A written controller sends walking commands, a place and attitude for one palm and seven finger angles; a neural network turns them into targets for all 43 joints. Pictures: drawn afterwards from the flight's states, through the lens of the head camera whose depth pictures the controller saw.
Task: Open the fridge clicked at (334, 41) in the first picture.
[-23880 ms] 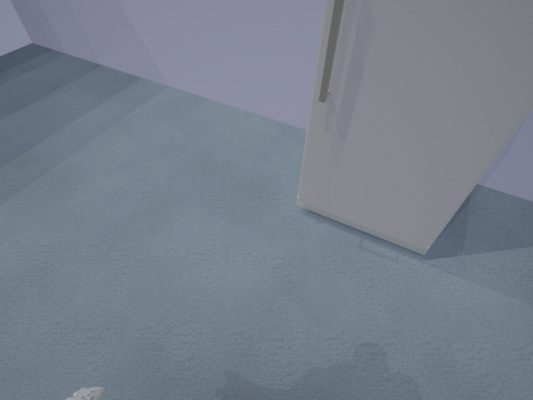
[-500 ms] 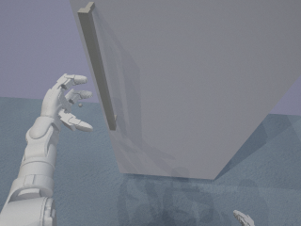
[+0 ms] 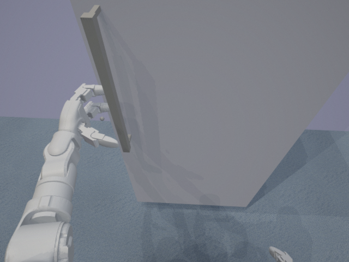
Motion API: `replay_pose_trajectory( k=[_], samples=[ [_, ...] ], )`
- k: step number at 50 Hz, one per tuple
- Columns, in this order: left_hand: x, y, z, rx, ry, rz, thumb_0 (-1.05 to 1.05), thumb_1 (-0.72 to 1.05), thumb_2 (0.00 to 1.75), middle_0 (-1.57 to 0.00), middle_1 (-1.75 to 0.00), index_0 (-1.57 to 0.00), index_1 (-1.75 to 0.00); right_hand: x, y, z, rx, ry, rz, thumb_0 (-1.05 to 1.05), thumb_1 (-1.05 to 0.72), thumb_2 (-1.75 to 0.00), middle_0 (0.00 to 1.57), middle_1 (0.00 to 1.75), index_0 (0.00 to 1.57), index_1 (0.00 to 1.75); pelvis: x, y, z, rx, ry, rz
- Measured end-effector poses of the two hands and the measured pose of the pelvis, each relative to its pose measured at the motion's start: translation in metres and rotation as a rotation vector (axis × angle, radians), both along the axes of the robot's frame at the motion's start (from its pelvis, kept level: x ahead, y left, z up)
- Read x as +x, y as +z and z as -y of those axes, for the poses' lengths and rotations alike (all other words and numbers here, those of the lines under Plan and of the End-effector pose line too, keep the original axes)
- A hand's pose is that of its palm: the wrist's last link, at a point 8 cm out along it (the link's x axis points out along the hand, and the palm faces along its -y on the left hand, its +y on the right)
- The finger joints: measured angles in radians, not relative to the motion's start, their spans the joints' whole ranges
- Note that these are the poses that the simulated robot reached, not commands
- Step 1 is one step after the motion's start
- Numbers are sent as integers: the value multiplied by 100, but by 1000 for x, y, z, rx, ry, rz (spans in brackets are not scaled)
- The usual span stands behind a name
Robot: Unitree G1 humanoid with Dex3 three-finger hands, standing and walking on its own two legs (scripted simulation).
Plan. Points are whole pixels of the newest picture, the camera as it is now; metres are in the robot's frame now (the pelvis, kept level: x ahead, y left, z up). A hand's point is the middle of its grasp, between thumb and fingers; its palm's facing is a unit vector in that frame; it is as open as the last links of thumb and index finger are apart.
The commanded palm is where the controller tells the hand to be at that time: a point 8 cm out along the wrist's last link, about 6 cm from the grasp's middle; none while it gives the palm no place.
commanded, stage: feel for the door with the fingertips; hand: left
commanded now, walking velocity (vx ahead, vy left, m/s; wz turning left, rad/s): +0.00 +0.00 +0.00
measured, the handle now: (115, 97) +0.47 +0.16 +0.12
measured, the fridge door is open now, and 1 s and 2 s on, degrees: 0 0 0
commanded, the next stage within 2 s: slide the fingers in behind the handle in 0.34 s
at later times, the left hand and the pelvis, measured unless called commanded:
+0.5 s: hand (105, 112) +0.43 +0.18 +0.11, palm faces -0.03 -1.00 -0.02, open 14.0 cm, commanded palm +0.40 +0.23 +0.11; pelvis +0.00 +0.00 +0.00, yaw -1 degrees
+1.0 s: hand (107, 119) +0.41 +0.17 +0.11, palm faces -0.04 -1.00 -0.01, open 14.0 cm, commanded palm +0.39 +0.22 +0.11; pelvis +0.00 +0.00 +0.00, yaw +0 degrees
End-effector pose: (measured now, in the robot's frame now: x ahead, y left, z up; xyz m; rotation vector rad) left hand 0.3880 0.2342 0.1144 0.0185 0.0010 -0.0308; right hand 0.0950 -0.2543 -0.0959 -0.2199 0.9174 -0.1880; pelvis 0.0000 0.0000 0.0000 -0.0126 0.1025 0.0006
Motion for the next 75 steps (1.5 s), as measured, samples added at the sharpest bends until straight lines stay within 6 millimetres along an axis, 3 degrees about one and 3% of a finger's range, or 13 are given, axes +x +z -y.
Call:
replay_pose_trajectory(
  k=[12,26,43,51,75],
  samples=[
    [13,-1,3,-2,-1,-4,-1,-50,30,-30,-120,-30,-120,-11,-2,10,-19,-21,-37,1,-90,-89,20,29,20,30,-1,-2,3,1,0,-15],
    [20,0,4,2,-6,8,-1,-50,30,-30,-120,-30,-120,-23,-7,7,0,-43,-76,0,-90,-89,20,29,20,30,3,-3,1,0,-9,-29],
    [0,-4,2,-4,0,9,-1,-50,30,-30,-120,-30,-120,4,1,-2,6,-12,-3,1,-90,-89,20,29,20,30,4,0,-1,-1,-6,-3],
    [3,-5,11,-9,-12,-2,-1,-50,30,-30,-120,-30,-120,15,3,-4,-2,17,20,0,-90,-89,20,29,20,30,1,0,-2,-2,6,-4],
    [3,-4,33,0,-10,1,-1,-50,30,-29,-120,-29,-119,3,-2,-1,22,-3,-10,1,-90,-89,20,29,20,30,5,2,1,3,-3,5]
  ],
)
